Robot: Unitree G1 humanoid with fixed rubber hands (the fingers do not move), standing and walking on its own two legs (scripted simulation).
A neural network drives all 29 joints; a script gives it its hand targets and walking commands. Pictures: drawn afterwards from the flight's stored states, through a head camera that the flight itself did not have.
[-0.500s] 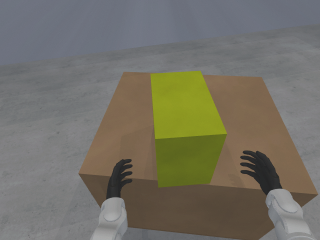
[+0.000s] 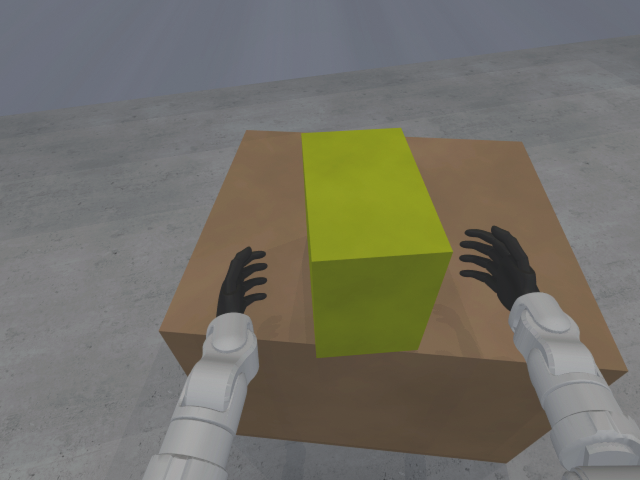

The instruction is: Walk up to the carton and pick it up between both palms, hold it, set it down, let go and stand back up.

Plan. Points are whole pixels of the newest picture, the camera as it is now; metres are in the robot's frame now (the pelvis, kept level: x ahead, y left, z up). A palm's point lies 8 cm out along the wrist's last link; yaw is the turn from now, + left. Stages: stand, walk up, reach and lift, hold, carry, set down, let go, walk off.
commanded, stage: reach and lift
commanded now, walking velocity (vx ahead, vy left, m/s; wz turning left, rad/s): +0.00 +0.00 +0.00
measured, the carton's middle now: (359, 241) +0.50 -0.04 -0.03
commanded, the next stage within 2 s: none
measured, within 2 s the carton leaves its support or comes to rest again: neither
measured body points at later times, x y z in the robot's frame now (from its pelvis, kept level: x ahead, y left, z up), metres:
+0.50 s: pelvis +0.01 +0.00 +0.00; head +0.05 +0.01 +0.45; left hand +0.40 +0.14 +0.10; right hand +0.43 -0.21 +0.11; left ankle +0.02 +0.12 -0.73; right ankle +0.03 -0.12 -0.73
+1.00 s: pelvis +0.02 +0.00 +0.00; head +0.07 +0.01 +0.45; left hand +0.45 +0.14 +0.14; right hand +0.48 -0.20 +0.15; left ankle +0.02 +0.12 -0.73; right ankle +0.03 -0.12 -0.73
